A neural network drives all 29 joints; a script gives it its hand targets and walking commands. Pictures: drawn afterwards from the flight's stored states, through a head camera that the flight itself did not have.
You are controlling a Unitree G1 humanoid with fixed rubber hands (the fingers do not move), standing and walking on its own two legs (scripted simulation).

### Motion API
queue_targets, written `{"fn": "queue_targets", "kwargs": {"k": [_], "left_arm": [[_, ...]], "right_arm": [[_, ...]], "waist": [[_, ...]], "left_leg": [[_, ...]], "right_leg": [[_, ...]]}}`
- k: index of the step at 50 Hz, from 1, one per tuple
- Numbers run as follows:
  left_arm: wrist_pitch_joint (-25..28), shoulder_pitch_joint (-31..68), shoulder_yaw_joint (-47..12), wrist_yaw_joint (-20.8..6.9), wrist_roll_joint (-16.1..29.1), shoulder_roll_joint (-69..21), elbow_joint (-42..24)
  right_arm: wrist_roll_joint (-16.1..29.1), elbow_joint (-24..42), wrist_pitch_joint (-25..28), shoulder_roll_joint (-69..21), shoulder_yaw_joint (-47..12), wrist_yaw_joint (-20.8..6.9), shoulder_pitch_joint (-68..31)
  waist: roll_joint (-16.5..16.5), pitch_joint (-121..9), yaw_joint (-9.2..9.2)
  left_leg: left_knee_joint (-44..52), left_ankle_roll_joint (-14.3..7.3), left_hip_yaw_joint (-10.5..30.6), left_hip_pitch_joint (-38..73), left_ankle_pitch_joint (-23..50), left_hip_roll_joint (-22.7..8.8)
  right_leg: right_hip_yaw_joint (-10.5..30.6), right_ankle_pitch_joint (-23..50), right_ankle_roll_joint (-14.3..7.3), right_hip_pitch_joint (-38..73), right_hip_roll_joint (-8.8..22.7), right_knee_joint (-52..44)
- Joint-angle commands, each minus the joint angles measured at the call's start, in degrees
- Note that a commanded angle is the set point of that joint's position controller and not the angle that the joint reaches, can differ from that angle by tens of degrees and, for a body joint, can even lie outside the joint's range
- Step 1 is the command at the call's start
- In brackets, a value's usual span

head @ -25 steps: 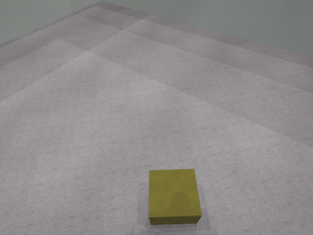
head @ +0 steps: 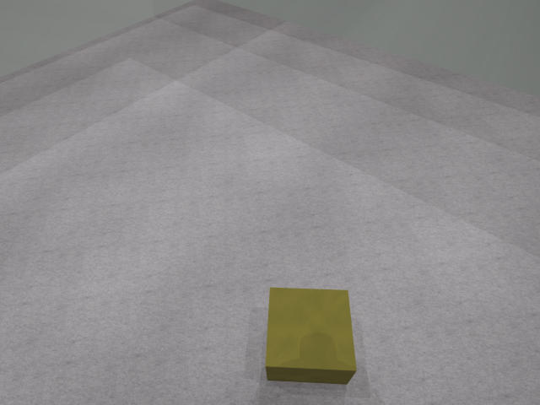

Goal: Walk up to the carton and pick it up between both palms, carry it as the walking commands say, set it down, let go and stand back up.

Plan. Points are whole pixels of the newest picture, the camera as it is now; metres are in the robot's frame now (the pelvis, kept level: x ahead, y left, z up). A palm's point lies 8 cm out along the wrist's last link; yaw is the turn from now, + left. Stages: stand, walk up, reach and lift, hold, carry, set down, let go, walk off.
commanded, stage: walk up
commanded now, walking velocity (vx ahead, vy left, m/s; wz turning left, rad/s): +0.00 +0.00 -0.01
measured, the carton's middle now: (307, 335) +0.44 -0.08 -0.68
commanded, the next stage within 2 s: stand in 0.96 s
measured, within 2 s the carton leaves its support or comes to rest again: neither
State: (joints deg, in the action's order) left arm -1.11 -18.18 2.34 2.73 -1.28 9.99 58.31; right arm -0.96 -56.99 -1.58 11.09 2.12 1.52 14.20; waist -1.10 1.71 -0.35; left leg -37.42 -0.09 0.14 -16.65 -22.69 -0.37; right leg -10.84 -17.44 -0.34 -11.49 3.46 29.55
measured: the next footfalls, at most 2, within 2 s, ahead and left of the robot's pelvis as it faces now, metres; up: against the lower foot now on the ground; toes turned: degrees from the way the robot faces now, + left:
none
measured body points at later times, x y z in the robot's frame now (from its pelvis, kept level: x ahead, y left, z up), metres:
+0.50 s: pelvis +0.02 -0.01 +0.01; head +0.03 +0.00 +0.46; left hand +0.00 +0.22 -0.15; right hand +0.00 -0.23 -0.15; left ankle +0.00 +0.11 -0.73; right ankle -0.02 -0.11 -0.73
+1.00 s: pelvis +0.01 -0.03 +0.01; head +0.02 -0.03 +0.46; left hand -0.01 +0.19 -0.15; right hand +0.00 -0.24 -0.15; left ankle +0.00 +0.11 -0.73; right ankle -0.02 -0.12 -0.73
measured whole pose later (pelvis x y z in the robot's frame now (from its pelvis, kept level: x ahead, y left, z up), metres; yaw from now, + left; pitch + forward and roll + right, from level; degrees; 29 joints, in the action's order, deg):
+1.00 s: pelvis +0.01 -0.03 +0.01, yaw -2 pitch -2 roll +0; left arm 0.5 -19.6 0.5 2.0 -0.4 7.5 64.7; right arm -0.4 -63.5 0.8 7.3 -0.1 2.6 17.7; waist 0.0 1.9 -0.5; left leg -21.9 2.0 -2.0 -7.0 -13.2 -2.8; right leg -9.3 -14.3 -1.8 -5.4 0.8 21.1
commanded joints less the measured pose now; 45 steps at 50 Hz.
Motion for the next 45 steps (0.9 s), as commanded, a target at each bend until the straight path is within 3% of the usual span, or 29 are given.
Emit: {"fn": "queue_targets", "kwargs": {"k": [1,2,3,4,5,8,10,13,14,19,20,22,24,26,27,29,30,31,35,36,37,39,40,42,45], "left_arm": [[1.0,-1.0,-0.2,-1.1,0.5,3.9,-1.6],[0.9,-3.0,-0.2,-0.9,0.5,3.1,-1.0],[0.5,-4.7,0.1,-1.2,1.2,4.1,0.0],[0.4,-3.5,0.1,-1.2,1.2,4.1,0.5],[0.4,-2.9,0.2,-1.4,0.8,5.6,0.4],[0.3,-4.3,0.3,-1.0,0.5,5.1,2.4],[0.3,-4.8,0.1,-0.9,0.5,4.8,3.1],[1.3,-4.3,-0.9,-0.7,0.4,4.3,3.1],[1.4,-4.0,-0.8,-0.8,0.7,4.4,3.4],[1.5,-4.8,-1.0,-0.4,0.6,3.6,5.3],[1.7,-4.5,-1.1,-0.5,0.7,3.7,4.9],[1.5,-5.0,-0.7,-0.2,0.9,4.3,6.1],[1.6,-4.9,-1.1,-0.4,0.9,3.5,5.7],[1.9,-4.7,-0.9,-0.4,0.7,4.1,5.7],[1.9,-4.2,-1.1,-0.3,0.8,3.6,5.6],[2.1,-5.5,-1.1,-0.3,1.0,3.2,6.0],[2.1,-4.8,-1.6,-0.1,0.9,3.2,6.1],[2.0,-5.2,-0.9,-0.3,1.1,3.6,6.0],[2.1,-5.4,-0.7,-0.2,0.8,4.5,5.8],[2.2,-4.7,-0.5,-0.2,0.9,5.2,5.9],[2.1,-5.8,-0.7,-0.1,1.0,4.4,5.8],[2.1,-6.1,-1.3,-0.2,0.8,2.9,6.0],[2.0,-5.1,-1.1,-0.2,1.0,2.8,5.7],[2.0,-6.7,-1.0,-0.2,0.6,3.4,5.9],[1.9,-7.2,-0.8,-0.3,0.6,3.8,5.7]], "right_arm": [[-0.4,0.1,2.7,5.1,0.7,0.2,6.1],[-0.2,0.1,3.2,6.2,1.0,0.4,5.4],[0.6,-0.8,3.1,6.2,0.3,0.3,5.2],[0.3,-1.0,3.3,5.0,-0.1,0.3,4.5],[0.4,-1.0,3.5,4.1,-0.6,0.5,2.9],[0.2,-0.4,3.7,5.6,0.2,0.9,3.7],[0.1,-0.5,3.6,6.2,0.7,0.9,4.3],[0.8,-1.5,3.6,2.6,-0.4,0.7,5.1],[0.6,-1.9,3.6,2.4,-0.3,0.7,5.3],[0.4,-3.7,3.6,2.9,-0.4,0.5,6.0],[0.6,-4.0,3.5,2.6,-0.5,0.6,6.7],[0.2,-3.8,3.5,3.5,-0.1,0.7,5.7],[0.8,-4.9,3.3,2.0,-0.6,0.9,6.9],[0.6,-5.9,3.2,2.7,-0.6,1.0,8.0],[0.6,-5.3,3.2,2.2,-0.7,1.1,7.7],[0.8,-5.7,3.2,2.5,-0.7,1.2,8.4],[0.6,-5.6,3.2,1.3,-0.9,1.1,7.7],[0.3,-5.9,3.1,1.2,-0.9,1.2,7.5],[0.6,-5.6,3.2,1.5,-0.9,1.2,7.3],[0.6,-5.8,3.1,2.5,-1.0,1.2,7.4],[0.2,-5.8,3.1,1.0,-1.0,1.3,7.0],[0.7,-5.9,2.9,0.5,-1.3,1.4,8.4],[0.8,-5.9,2.8,0.8,-1.0,1.5,8.2],[0.5,-5.4,2.6,0.8,-1.1,1.5,7.7],[0.5,-5.7,2.7,0.5,-1.3,1.4,8.3]], "waist": [[-0.8,0.5,1.24],[-2.5,-1.0,0.08],[-5.2,-1.1,-0.30],[-8.4,2.3,-0.45],[-6.2,4.1,-0.72],[-1.5,2.5,-0.32],[-1.4,2.1,-0.03],[-1.6,0.4,-0.64],[0.1,2.1,-0.25],[2.7,1.9,-0.21],[1.6,2.2,0.30],[2.6,1.2,0.00],[0.0,1.5,-0.02],[1.2,2.1,-0.05],[-1.2,3.9,0.50],[2.6,2.3,-0.06],[2.8,2.8,0.60],[3.2,2.5,-0.51],[1.0,2.4,-0.22],[1.8,2.7,0.00],[0.0,3.2,-0.33],[2.4,2.1,0.24],[1.1,3.3,0.38],[2.8,3.4,-0.09],[1.1,4.7,-0.38]], "left_leg": [[19.5,-2.3,8.2,11.4,27.7,-8.6],[19.9,-3.8,9.4,12.7,30.1,-11.1],[21.4,-5.3,10.3,5.6,20.5,-11.8],[22.8,-4.5,10.0,1.6,14.4,-10.1],[24.4,-3.9,9.0,1.0,15.2,-8.7],[24.0,-3.7,9.5,5.7,19.9,-10.6],[23.5,-4.1,10.5,7.7,20.6,-12.1],[20.7,-2.5,3.8,6.3,22.0,-6.4],[20.8,-2.0,3.2,6.3,22.1,-6.1],[19.9,-0.9,3.0,7.6,22.5,-6.6],[20.1,-0.6,2.4,7.2,23.3,-6.4],[19.5,-0.3,2.7,7.6,24.1,-7.6],[19.4,-0.3,2.0,7.0,23.3,-6.1],[19.4,-0.2,1.1,6.4,23.1,-6.0],[19.3,0.0,0.8,5.8,23.9,-5.8],[18.9,-0.3,1.5,7.6,23.4,-6.5],[19.1,0.0,1.1,7.7,22.6,-6.0],[19.0,0.1,0.8,6.6,22.1,-6.0],[18.5,0.4,0.7,6.5,22.0,-5.7],[19.3,0.2,1.0,5.9,21.5,-5.9],[18.4,0.2,0.5,5.7,21.4,-5.9],[18.3,0.5,0.4,7.1,20.6,-6.2],[17.9,0.8,0.3,7.0,20.9,-6.1],[17.5,0.9,-0.1,6.5,20.4,-6.0],[18.8,0.9,-0.1,5.6,18.7,-6.0]], "right_leg": [[6.0,6.7,-0.1,-5.1,2.8,-5.5],[6.0,3.2,0.6,-4.3,2.1,-4.7],[7.7,2.2,0.5,1.8,2.1,-6.3],[8.2,4.8,0.5,4.6,2.5,-7.9],[7.5,6.9,0.2,5.5,3.2,-7.5],[7.1,7.6,0.0,4.0,3.0,-7.7],[7.0,7.4,0.2,2.3,3.2,-6.7],[8.7,10.8,-0.5,6.8,5.2,-11.0],[8.2,10.4,-0.5,5.4,5.2,-11.4],[7.3,11.6,0.1,5.0,4.7,-12.1],[7.9,12.1,-0.3,5.4,4.9,-11.6],[6.8,13.0,-0.2,5.6,4.5,-11.3],[7.7,12.9,-0.5,5.9,4.8,-11.9],[7.9,15.3,-0.6,6.6,5.1,-12.0],[8.1,17.6,-0.7,6.0,5.2,-11.8],[7.9,17.4,-0.9,6.5,5.0,-12.1],[7.9,17.1,-0.7,5.3,4.8,-12.2],[8.0,16.2,-1.0,6.4,4.6,-12.1],[8.3,18.7,-1.5,6.8,5.1,-11.9],[8.2,18.7,-1.4,7.3,5.2,-11.6],[8.4,18.8,-1.4,6.9,4.9,-11.8],[8.4,17.3,-1.3,5.7,4.9,-12.3],[8.8,18.0,-1.5,5.1,5.0,-12.2],[8.3,18.4,-1.4,5.6,4.9,-12.3],[8.8,14.5,-1.7,5.2,5.0,-12.9]]}}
